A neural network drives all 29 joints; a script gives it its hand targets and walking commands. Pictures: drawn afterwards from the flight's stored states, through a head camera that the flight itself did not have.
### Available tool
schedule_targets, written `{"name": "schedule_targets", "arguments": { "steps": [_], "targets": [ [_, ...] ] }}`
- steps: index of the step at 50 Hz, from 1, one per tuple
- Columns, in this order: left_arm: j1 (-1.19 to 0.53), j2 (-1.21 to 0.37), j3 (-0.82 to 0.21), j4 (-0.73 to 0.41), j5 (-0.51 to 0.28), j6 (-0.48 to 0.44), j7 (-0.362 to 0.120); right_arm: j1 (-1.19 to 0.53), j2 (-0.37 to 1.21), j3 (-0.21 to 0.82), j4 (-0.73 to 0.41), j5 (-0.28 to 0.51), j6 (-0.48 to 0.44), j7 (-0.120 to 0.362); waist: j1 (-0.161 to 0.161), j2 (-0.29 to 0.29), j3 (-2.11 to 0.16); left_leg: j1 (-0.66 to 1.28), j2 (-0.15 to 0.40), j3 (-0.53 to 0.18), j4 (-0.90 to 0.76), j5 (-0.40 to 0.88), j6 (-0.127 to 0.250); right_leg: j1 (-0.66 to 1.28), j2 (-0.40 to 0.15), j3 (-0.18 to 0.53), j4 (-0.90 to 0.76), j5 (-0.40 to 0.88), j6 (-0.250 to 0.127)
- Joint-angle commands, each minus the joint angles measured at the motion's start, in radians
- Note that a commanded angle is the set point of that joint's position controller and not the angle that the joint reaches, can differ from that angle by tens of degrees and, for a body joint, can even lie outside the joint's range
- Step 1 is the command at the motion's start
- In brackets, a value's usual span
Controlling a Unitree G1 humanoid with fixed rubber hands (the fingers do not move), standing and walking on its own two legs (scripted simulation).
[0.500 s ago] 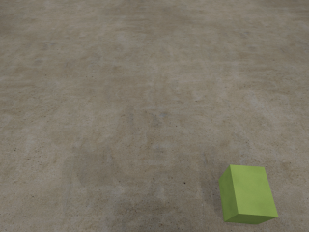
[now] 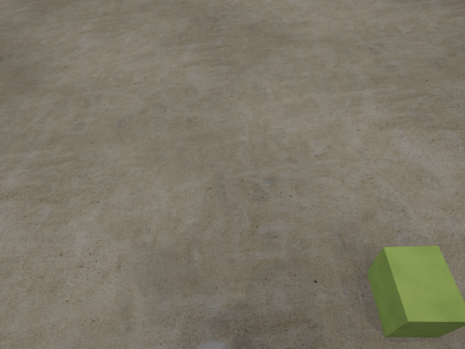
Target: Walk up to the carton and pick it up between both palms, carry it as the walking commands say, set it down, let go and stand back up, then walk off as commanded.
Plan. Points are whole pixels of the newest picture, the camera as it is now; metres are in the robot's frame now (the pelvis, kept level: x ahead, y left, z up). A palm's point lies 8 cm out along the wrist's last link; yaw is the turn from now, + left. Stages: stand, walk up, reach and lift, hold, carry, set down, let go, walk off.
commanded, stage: walk off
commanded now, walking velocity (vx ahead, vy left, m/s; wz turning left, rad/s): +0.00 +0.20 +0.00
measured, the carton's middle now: (410, 292) +0.40 -0.53 -0.66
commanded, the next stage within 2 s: stand in 1.38 s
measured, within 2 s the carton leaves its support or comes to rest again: neither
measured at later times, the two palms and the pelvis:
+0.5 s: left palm out of the picture +0.04 +0.42 -0.14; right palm out of the picture +0.05 -0.10 -0.13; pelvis -0.01 +0.15 -0.01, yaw -1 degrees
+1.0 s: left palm out of the picture -0.03 +0.55 -0.13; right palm out of the picture +0.07 +0.02 -0.14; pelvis -0.01 +0.27 -0.01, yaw +0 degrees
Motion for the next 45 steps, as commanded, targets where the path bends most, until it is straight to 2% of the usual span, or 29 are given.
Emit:
{"name": "schedule_targets", "arguments": {
  "steps": [1, 4, 7, 10, 11, 12, 13, 14, 15, 16, 17, 18, 19, 20, 22, 26, 28, 30, 31, 32, 33, 34, 35, 36, 37, 38, 41, 43, 45],
  "targets": [
    [0.021, 0.160, 0.035, -0.030, 0.003, -0.024, 0.000, 0.028, -0.055, -0.023, -0.035, 0.004, -0.002, 0.011, -0.003, -0.171, -0.015, -0.074, 0.031, -0.039, 0.060, 0.046, -0.050, 0.065, -0.238, 0.145, -0.152, 0.479, -0.102],
    [0.062, 0.186, 0.047, -0.012, 0.012, -0.025, -0.004, -0.029, -0.020, -0.007, -0.063, 0.015, 0.008, 0.019, 0.026, -0.250, -0.008, -0.049, 0.064, 0.031, -0.117, 0.045, -0.073, 0.073, -0.217, 0.111, -0.141, 0.442, -0.090],
    [0.078, 0.226, 0.068, -0.003, 0.020, -0.011, -0.011, -0.082, -0.022, 0.004, -0.096, 0.017, 0.012, 0.028, 0.056, -0.303, 0.007, 0.053, 0.085, 0.101, -0.301, 0.000, -0.063, 0.016, -0.222, 0.116, -0.154, 0.321, -0.097],
    [0.053, 0.278, 0.091, -0.008, 0.017, 0.005, -0.013, -0.038, -0.057, -0.007, -0.096, 0.016, 0.007, 0.026, 0.036, -0.315, 0.003, 0.161, 0.089, 0.121, -0.483, 0.012, -0.025, -0.021, -0.262, 0.160, -0.131, 0.338, -0.077],
    [0.032, 0.278, 0.091, -0.013, 0.011, 0.009, -0.012, 0.017, -0.058, -0.013, -0.077, 0.012, 0.003, 0.023, 0.003, -0.285, -0.011, 0.245, 0.083, 0.137, -0.616, 0.099, -0.002, -0.047, -0.253, 0.148, -0.079, 0.340, -0.056],
    [0.041, 0.252, 0.086, -0.015, 0.010, 0.008, -0.015, 0.090, -0.086, -0.025, -0.043, 0.000, -0.007, 0.020, -0.022, -0.201, -0.051, 0.383, 0.061, 0.150, -0.695, 0.144, 0.011, -0.104, -0.210, 0.123, 0.011, 0.280, -0.024],
    [0.085, 0.188, 0.069, -0.017, 0.022, 0.010, -0.022, 0.166, -0.142, -0.039, -0.025, -0.007, -0.025, 0.019, -0.046, 0.002, -0.106, 0.505, 0.186, 0.016, -0.776, 0.199, 0.021, -0.187, -0.122, 0.047, 0.209, 0.041, 0.014],
    [0.066, 0.065, 0.042, -0.068, 0.015, 0.024, -0.020, 0.102, -0.275, -0.051, -0.065, -0.001, -0.033, 0.020, -0.039, 0.326, -0.092, 0.466, 0.402, -0.215, -0.795, 0.349, 0.131, -0.411, 0.046, -0.027, 0.438, -0.414, 0.042],
    [-0.014, 0.094, 0.038, -0.072, -0.005, 0.043, -0.001, 0.103, -0.250, -0.047, -0.066, 0.001, -0.036, 0.008, -0.100, 0.331, -0.104, 0.301, 0.398, -0.179, -0.805, 0.295, 0.226, -0.333, 0.026, 0.126, 0.615, -0.434, 0.016],
    [-0.029, 0.130, 0.049, -0.077, -0.014, 0.048, -0.001, 0.044, -0.178, -0.025, -0.068, -0.002, -0.033, -0.002, -0.059, 0.252, -0.054, 0.250, 0.354, -0.127, -0.808, 0.243, 0.220, -0.354, 0.042, 0.154, 0.697, -0.375, -0.004],
    [-0.004, 0.141, 0.052, -0.061, -0.013, 0.045, -0.006, -0.013, -0.143, -0.011, -0.079, -0.003, -0.029, -0.011, -0.019, 0.183, -0.022, 0.219, 0.302, -0.067, -0.797, 0.228, 0.191, -0.349, 0.034, 0.162, 0.710, -0.298, -0.011],
    [0.028, 0.159, 0.058, -0.042, -0.003, 0.042, -0.010, -0.061, -0.129, -0.007, -0.094, 0.001, -0.029, -0.019, 0.011, 0.156, -0.026, 0.246, 0.268, -0.039, -0.779, 0.271, 0.179, -0.351, 0.024, 0.130, 0.726, -0.228, -0.006],
    [0.064, 0.158, 0.058, -0.022, 0.009, 0.040, -0.012, -0.077, -0.112, -0.002, -0.106, 0.007, -0.032, -0.025, 0.021, 0.143, -0.044, 0.260, 0.256, -0.018, -0.759, 0.368, 0.191, -0.334, 0.021, 0.092, 0.737, -0.194, 0.005],
    [0.072, 0.150, 0.056, -0.013, 0.012, 0.039, -0.013, -0.076, -0.099, 0.003, -0.109, 0.008, -0.035, -0.027, 0.020, 0.122, -0.055, 0.264, 0.249, -0.014, -0.751, 0.407, 0.201, -0.315, 0.019, 0.071, 0.716, -0.185, 0.013],
    [0.039, 0.121, 0.043, -0.027, 0.005, 0.039, -0.012, -0.047, -0.090, 0.008, -0.095, 0.004, -0.039, -0.034, 0.002, 0.116, -0.046, 0.269, 0.258, -0.038, -0.748, 0.388, 0.229, -0.297, 0.018, 0.052, 0.623, -0.195, 0.017],
    [-0.018, 0.080, 0.017, -0.050, -0.010, 0.034, 0.001, 0.019, -0.092, 0.014, -0.060, -0.001, -0.031, -0.044, -0.028, 0.115, -0.028, 0.282, 0.279, -0.095, -0.739, 0.371, 0.269, -0.217, 0.036, 0.029, 0.380, -0.243, -0.008],
    [0.004, 0.072, 0.010, -0.041, -0.017, 0.028, 0.008, 0.022, -0.093, 0.015, -0.051, -0.001, -0.027, -0.042, -0.018, 0.091, -0.034, 0.281, 0.285, -0.118, -0.733, 0.413, 0.275, -0.155, 0.045, 0.023, 0.272, -0.221, -0.018],
    [0.060, 0.060, 0.004, -0.019, -0.020, 0.019, 0.013, 0.015, -0.101, 0.014, -0.041, 0.008, -0.021, -0.041, 0.021, 0.048, -0.044, 0.234, 0.258, -0.099, -0.703, 0.387, 0.244, -0.024, 0.039, 0.019, 0.065, -0.075, -0.026],
    [0.105, 0.081, 0.006, -0.010, -0.012, 0.010, 0.013, 0.025, -0.104, 0.012, -0.033, 0.022, -0.021, -0.042, 0.051, 0.005, -0.046, 0.148, 0.226, -0.074, -0.681, 0.296, 0.191, 0.113, -0.008, 0.056, -0.104, 0.088, -0.022],
    [0.157, 0.171, 0.023, -0.012, 0.013, 0.000, 0.015, 0.047, -0.073, 0.015, -0.045, 0.030, -0.027, -0.040, 0.062, -0.195, -0.064, -0.019, 0.153, -0.002, -0.493, 0.096, 0.112, 0.266, -0.249, 0.337, -0.242, -0.018, -0.053],
    [0.131, 0.281, 0.054, -0.008, 0.012, 0.016, 0.016, 0.011, -0.075, 0.005, -0.081, 0.024, -0.020, -0.035, 0.065, -0.409, 0.053, -0.160, 0.022, 0.119, -0.236, -0.219, 0.057, 0.108, -0.516, 0.574, -0.275, 0.259, -0.231],
    [0.144, 0.226, 0.046, 0.002, 0.014, 0.013, 0.016, -0.055, -0.123, -0.009, -0.089, -0.008, -0.011, -0.024, 0.077, -0.226, 0.043, -0.113, 0.056, -0.019, -0.030, -0.174, 0.042, 0.039, -0.478, 0.508, -0.258, 0.311, -0.264],
    [0.082, 0.179, 0.039, -0.007, 0.006, 0.006, 0.012, -0.035, -0.108, -0.016, -0.077, -0.001, -0.010, -0.011, 0.032, -0.149, 0.038, -0.092, 0.048, -0.062, 0.050, -0.091, 0.028, 0.003, -0.404, 0.402, -0.250, 0.266, -0.230],
    [0.006, 0.168, 0.037, -0.027, 0.004, 0.002, 0.006, 0.007, -0.094, -0.019, -0.056, 0.005, -0.012, -0.004, -0.008, -0.120, 0.040, -0.084, 0.051, -0.085, 0.069, -0.028, 0.014, -0.006, -0.337, 0.315, -0.244, 0.223, -0.173],
    [-0.015, 0.162, 0.036, -0.031, -0.004, -0.007, 0.006, 0.015, -0.087, -0.024, -0.050, -0.004, -0.011, 0.004, -0.017, -0.148, 0.041, -0.101, 0.045, -0.086, 0.080, 0.017, 0.005, 0.016, -0.294, 0.253, -0.226, 0.261, -0.140],
    [-0.027, 0.154, 0.035, -0.037, -0.005, -0.014, 0.003, 0.041, -0.075, -0.026, -0.036, -0.006, -0.010, 0.009, -0.015, -0.156, 0.018, -0.086, 0.034, -0.068, 0.091, 0.040, -0.013, 0.036, -0.259, 0.199, -0.199, 0.337, -0.124],
    [0.022, 0.164, 0.040, -0.017, 0.005, -0.024, -0.001, 0.004, -0.038, -0.020, -0.053, 0.008, -0.002, 0.016, 0.006, -0.187, -0.010, -0.073, 0.038, -0.020, -0.017, 0.043, -0.054, 0.078, -0.231, 0.128, -0.151, 0.451, -0.103],
    [0.052, 0.188, 0.050, -0.003, 0.011, -0.023, -0.004, -0.036, -0.016, -0.007, -0.075, 0.015, 0.006, 0.022, 0.030, -0.247, -0.007, -0.041, 0.063, 0.034, -0.146, 0.032, -0.069, 0.079, -0.222, 0.115, -0.148, 0.425, -0.098],
    [0.064, 0.216, 0.064, 0.003, 0.017, -0.015, -0.009, -0.075, -0.013, 0.002, -0.097, 0.017, 0.010, 0.028, 0.052, -0.289, 0.001, 0.036, 0.081, 0.086, -0.274, 0.006, -0.063, 0.037, -0.220, 0.110, -0.154, 0.350, -0.099]
  ]
}}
